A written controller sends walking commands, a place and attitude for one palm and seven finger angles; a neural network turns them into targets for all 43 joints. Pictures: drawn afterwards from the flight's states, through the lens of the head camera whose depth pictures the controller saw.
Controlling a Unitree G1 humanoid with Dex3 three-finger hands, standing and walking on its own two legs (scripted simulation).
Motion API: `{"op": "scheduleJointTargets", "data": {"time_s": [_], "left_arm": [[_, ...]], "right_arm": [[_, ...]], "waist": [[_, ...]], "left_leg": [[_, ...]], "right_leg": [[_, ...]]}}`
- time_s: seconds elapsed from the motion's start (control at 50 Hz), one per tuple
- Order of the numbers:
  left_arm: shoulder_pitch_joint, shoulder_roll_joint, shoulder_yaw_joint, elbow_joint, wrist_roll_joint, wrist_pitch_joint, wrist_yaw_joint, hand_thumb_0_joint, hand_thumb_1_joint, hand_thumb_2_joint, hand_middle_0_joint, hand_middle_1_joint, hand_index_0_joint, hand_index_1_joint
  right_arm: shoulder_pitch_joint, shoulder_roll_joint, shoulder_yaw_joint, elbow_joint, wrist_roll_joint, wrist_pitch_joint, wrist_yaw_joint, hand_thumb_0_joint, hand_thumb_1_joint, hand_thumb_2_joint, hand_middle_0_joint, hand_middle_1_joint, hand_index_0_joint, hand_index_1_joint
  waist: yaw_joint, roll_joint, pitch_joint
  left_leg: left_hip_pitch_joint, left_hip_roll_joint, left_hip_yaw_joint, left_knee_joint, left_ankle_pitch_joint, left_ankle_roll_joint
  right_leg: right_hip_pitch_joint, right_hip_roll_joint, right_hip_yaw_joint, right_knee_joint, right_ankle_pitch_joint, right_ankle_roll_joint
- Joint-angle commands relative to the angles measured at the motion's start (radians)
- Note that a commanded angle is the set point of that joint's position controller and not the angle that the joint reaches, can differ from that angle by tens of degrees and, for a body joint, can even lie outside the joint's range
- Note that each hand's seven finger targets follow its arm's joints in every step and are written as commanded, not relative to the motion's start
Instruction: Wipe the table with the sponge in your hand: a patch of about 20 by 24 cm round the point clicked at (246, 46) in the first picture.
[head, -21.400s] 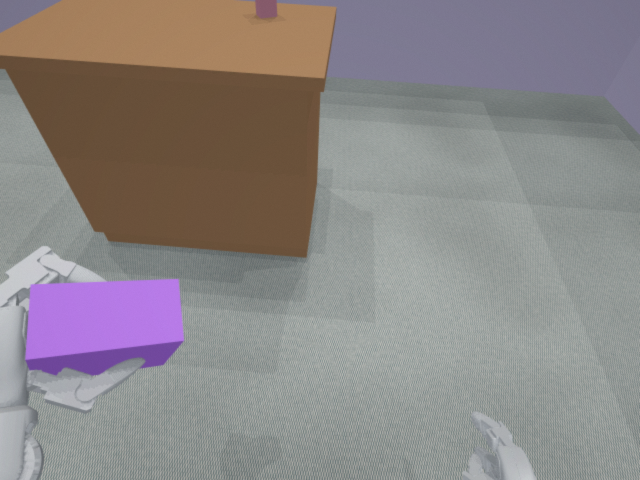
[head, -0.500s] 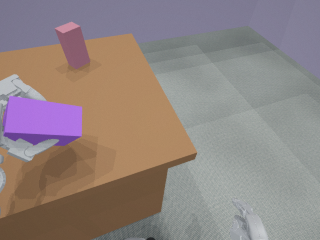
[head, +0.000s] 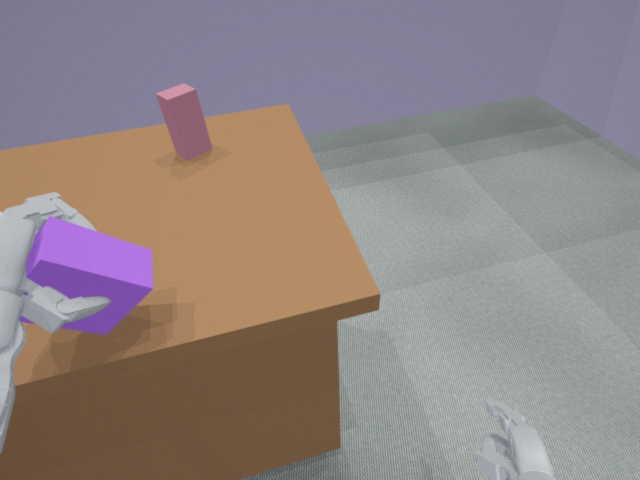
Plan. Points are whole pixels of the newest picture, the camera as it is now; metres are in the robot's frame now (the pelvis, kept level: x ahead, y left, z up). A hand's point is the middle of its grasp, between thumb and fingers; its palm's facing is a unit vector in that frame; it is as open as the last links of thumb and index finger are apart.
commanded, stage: turn the palm down, sponge in hand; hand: left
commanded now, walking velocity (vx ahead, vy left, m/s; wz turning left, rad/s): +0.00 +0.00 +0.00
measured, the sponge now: (96, 284) +0.26 +0.31 +0.14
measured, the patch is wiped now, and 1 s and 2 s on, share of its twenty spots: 0.00 0.00 0.00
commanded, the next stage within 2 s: bring the hand home and regain balance in 1.48 s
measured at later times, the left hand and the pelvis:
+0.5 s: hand (104, 253) +0.27 +0.29 +0.18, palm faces +0.17 -0.41 -0.90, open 9.9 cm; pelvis +0.03 +0.03 +0.00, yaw -3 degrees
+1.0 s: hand (60, 251) +0.23 +0.28 +0.23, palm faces +0.34 -0.18 -0.92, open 9.9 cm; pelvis -0.03 +0.05 +0.00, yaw -3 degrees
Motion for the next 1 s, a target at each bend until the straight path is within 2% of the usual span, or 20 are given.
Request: {"op": "scheduleJointTargets", "data": {"time_s": [0.0, 0.04, 0.08, 0.16, 0.2, 0.28, 0.32, 0.38, 0.44, 0.48, 0.5, 0.54, 0.58, 0.66, 0.68, 0.7, 0.78, 0.88, 0.9, 0.98], "left_arm": [[-0.334, 0.31, 0.034, -0.362, 0.066, -0.102, -0.052, 0.0, 0.1, 1.3, -1.2, -1.6, -1.2, -1.6], [-0.268, 0.367, 0.137, -0.413, 0.056, -0.177, -0.041, 0.0, 0.1, 1.3, -1.2, -1.6, -1.2, -1.6], [-0.187, 0.466, 0.276, -0.44, 0.045, -0.21, 0.006, 0.0, 0.1, 1.3, -1.2, -1.6, -1.2, -1.6], [-0.011, 0.382, 0.316, -0.423, 0.02, -0.141, 0.109, 0.0, 0.1, 1.3, -1.2, -1.6, -1.2, -1.6], [0.039, 0.299, 0.233, -0.362, 0.02, -0.036, 0.116, 0.0, 0.1, 1.3, -1.2, -1.6, -1.2, -1.6], [0.061, 0.328, 0.178, -0.302, 0.071, 0.096, 0.034, 0.0, 0.1, 1.3, -1.2, -1.6, -1.2, -1.6], [-0.011, 0.308, 0.091, -0.45, 0.103, 0.118, -0.01, 0.0, 0.1, 1.3, -1.2, -1.6, -1.2, -1.6], [-0.095, 0.279, 0.012, -0.616, 0.157, 0.083, -0.042, 0.0, 0.1, 1.3, -1.2, -1.6, -1.2, -1.6], [-0.082, 0.352, 0.074, -0.743, 0.237, 0.005, -0.001, 0.0, 0.1, 1.3, -1.2, -1.6, -1.2, -1.6], [-0.094, 0.451, 0.179, -0.746, 0.292, 0.009, 0.06, 0.0, 0.1, 1.3, -1.2, -1.6, -1.2, -1.6], [-0.106, 0.386, 0.15, -0.739, 0.296, 0.006, 0.091, 0.0, 0.1, 1.3, -1.2, -1.6, -1.2, -1.6], [-0.129, 0.401, 0.193, -0.614, 0.302, 0.048, 0.143, 0.0, 0.1, 1.3, -1.2, -1.6, -1.2, -1.6], [-0.13, 0.349, 0.168, -0.471, 0.274, 0.116, 0.153, 0.0, 0.1, 1.3, -1.2, -1.6, -1.2, -1.6], [-0.091, 0.288, 0.066, -0.371, 0.253, 0.146, 0.06, 0.0, 0.1, 1.3, -1.2, -1.6, -1.2, -1.6], [-0.074, 0.234, 0.026, -0.317, 0.254, 0.166, 0.034, 0.0, 0.1, 1.3, -1.2, -1.6, -1.2, -1.6], [-0.113, 0.204, -0.026, -0.363, 0.256, 0.159, 0.012, 0.0, 0.1, 1.3, -1.2, -1.6, -1.2, -1.6], [-0.263, 0.147, -0.157, -0.532, 0.318, 0.149, -0.013, 0.0, 0.1, 1.3, -1.2, -1.6, -1.2, -1.6], [-0.484, 0.446, 0.026, -0.744, 0.485, 0.138, 0.06, 0.0, 0.1, 1.3, -1.2, -1.6, -1.2, -1.6], [-0.482, 0.429, 0.025, -0.719, 0.499, 0.135, 0.078, 0.0, 0.1, 1.3, -1.2, -1.6, -1.2, -1.6], [-0.458, 0.445, 0.085, -0.453, 0.482, 0.169, 0.085, 0.0, 0.1, 1.3, -1.2, -1.6, -1.2, -1.6]], "right_arm": [[-0.241, -0.082, -0.038, -0.212, -0.004, -0.072, -0.014, 0.0, -0.9, -0.9, 0.2, 0.3, 0.2, 0.3], [-0.219, -0.07, -0.041, -0.205, -0.014, -0.075, -0.008, 0.0, -0.9, -0.9, 0.2, 0.3, 0.2, 0.3], [-0.199, -0.071, -0.05, -0.195, -0.02, -0.074, -0.003, 0.0, -0.9, -0.9, 0.2, 0.3, 0.2, 0.3], [-0.174, -0.064, -0.059, -0.209, -0.02, -0.029, 0.018, 0.0, -0.9, -0.9, 0.2, 0.3, 0.2, 0.3], [-0.172, -0.079, -0.06, -0.21, -0.004, 0.005, 0.026, 0.0, -0.9, -0.9, 0.2, 0.3, 0.2, 0.3], [-0.21, -0.113, -0.05, -0.23, 0.015, 0.03, 0.01, 0.0, -0.9, -0.9, 0.2, 0.3, 0.2, 0.3], [-0.23, -0.104, -0.044, -0.265, 0.024, 0.023, 0.007, 0.0, -0.9, -0.9, 0.2, 0.3, 0.2, 0.3], [-0.277, -0.076, -0.03, -0.287, 0.027, -0.009, -0.006, 0.0, -0.9, -0.9, 0.2, 0.3, 0.2, 0.3], [-0.228, -0.078, -0.042, -0.28, 0.0, -0.027, -0.008, 0.0, -0.9, -0.9, 0.2, 0.3, 0.2, 0.3], [-0.258, -0.082, -0.035, -0.26, -0.004, -0.027, -0.004, 0.0, -0.9, -0.9, 0.2, 0.3, 0.2, 0.3], [-0.245, -0.062, -0.032, -0.256, -0.005, -0.024, 0.003, 0.0, -0.9, -0.9, 0.2, 0.3, 0.2, 0.3], [-0.247, -0.07, -0.034, -0.223, -0.011, 0.0, 0.013, 0.0, -0.9, -0.9, 0.2, 0.3, 0.2, 0.3], [-0.287, -0.079, -0.036, -0.193, 0.014, 0.024, 0.02, 0.0, -0.9, -0.9, 0.2, 0.3, 0.2, 0.3], [-0.308, -0.086, -0.016, -0.213, 0.022, 0.052, 0.015, 0.0, -0.9, -0.9, 0.2, 0.3, 0.2, 0.3], [-0.352, -0.079, -0.009, -0.211, 0.04, 0.039, 0.016, 0.0, -0.9, -0.9, 0.2, 0.3, 0.2, 0.3], [-0.341, -0.078, 0.001, -0.221, 0.041, 0.032, 0.02, 0.0, -0.9, -0.9, 0.2, 0.3, 0.2, 0.3], [-0.418, -0.052, 0.008, -0.247, 0.053, -0.02, 0.014, 0.0, -0.9, -0.9, 0.2, 0.3, 0.2, 0.3], [-0.448, -0.077, 0.004, -0.224, 0.01, -0.042, -0.004, 0.0, -0.9, -0.9, 0.2, 0.3, 0.2, 0.3], [-0.431, -0.069, 0.006, -0.21, 0.002, -0.039, -0.002, 0.0, -0.9, -0.9, 0.2, 0.3, 0.2, 0.3], [-0.441, -0.075, 0.004, -0.164, 0.013, 0.007, 0.012, 0.0, -0.9, -0.9, 0.2, 0.3, 0.2, 0.3]], "waist": [[-0.032, -0.048, -0.066], [-0.008, -0.092, -0.147], [0.027, -0.033, -0.214], [0.038, 0.032, -0.278], [0.021, 0.026, -0.184], [0.005, -0.088, -0.114], [-0.008, -0.052, -0.211], [-0.016, 0.005, -0.246], [-0.002, 0.005, -0.353], [0.032, 0.069, -0.339], [0.019, 0.058, -0.366], [0.042, 0.084, -0.349], [0.043, 0.084, -0.223], [0.025, -0.08, -0.163], [0.026, -0.063, -0.11], [0.015, -0.082, -0.122], [0.009, 0.044, -0.169], [0.064, 0.177, -0.324], [0.063, 0.156, -0.352], [0.076, 0.07, -0.234]], "left_leg": [[0.18, -0.012, -0.013, 0.013, -0.056, -0.012], [0.187, -0.01, -0.024, 0.017, -0.017, -0.013], [0.203, -0.007, -0.018, 0.015, 0.03, -0.018], [0.229, 0.013, 0.007, 0.001, 0.14, -0.019], [0.22, 0.022, 0.027, -0.029, 0.148, -0.017], [0.207, 0.021, 0.032, -0.054, 0.144, 0.002], [0.267, 0.021, 0.02, -0.06, 0.175, 0.012], [0.342, 0.019, -0.003, -0.06, 0.178, 0.018], [0.413, 0.029, -0.039, -0.071, 0.228, 0.02], [0.407, 0.028, -0.059, -0.094, 0.218, 0.003], [0.405, 0.045, -0.067, -0.1, 0.209, -0.004], [0.372, 0.061, -0.095, -0.142, 0.147, -0.023], [0.324, 0.062, -0.088, -0.177, 0.066, -0.046], [0.298, 0.057, -0.054, -0.216, -0.049, -0.03], [0.285, 0.05, -0.049, -0.223, -0.075, -0.031], [0.286, 0.053, -0.063, -0.24, -0.121, -0.032], [0.327, 0.048, -0.11, -0.287, -0.286, -0.03], [0.315, 0.042, -0.181, -0.302, -0.339, -0.026], [0.329, 0.044, -0.172, -0.285, -0.311, -0.035], [0.315, 0.027, -0.144, -0.256, -0.257, -0.051]], "right_leg": [[-0.272, -0.157, 0.286, -0.272, -0.088, 0.052], [-0.221, -0.157, 0.279, -0.232, 0.041, 0.056], [-0.172, -0.143, 0.264, -0.192, 0.174, 0.044], [-0.1, -0.137, 0.191, -0.101, 0.44, 0.05], [-0.139, -0.103, 0.123, -0.101, 0.397, 0.044], [-0.186, -0.09, 0.11, -0.122, 0.389, 0.065], [-0.173, -0.089, 0.105, -0.106, 0.399, 0.067], [-0.222, -0.078, 0.117, -0.114, 0.353, 0.06], [-0.207, -0.066, 0.103, -0.103, 0.329, 0.048], [-0.193, -0.051, 0.114, -0.105, 0.299, 0.023], [-0.168, -0.058, 0.083, -0.084, 0.28, 0.026], [-0.154, -0.059, 0.079, -0.09, 0.224, 0.02], [-0.157, -0.044, 0.098, -0.114, 0.185, 0.006], [-0.177, -0.057, 0.073, -0.166, 0.129, 0.041], [-0.196, -0.055, 0.079, -0.176, 0.129, 0.035], [-0.203, -0.063, 0.066, -0.175, 0.117, 0.044], [-0.201, -0.063, 0.097, -0.136, 0.059, 0.038], [-0.079, -0.032, 0.161, -0.044, 0.036, 0.009], [-0.088, -0.041, 0.143, -0.03, 0.022, 0.009], [-0.164, -0.039, 0.178, -0.088, -0.024, -0.017]]}}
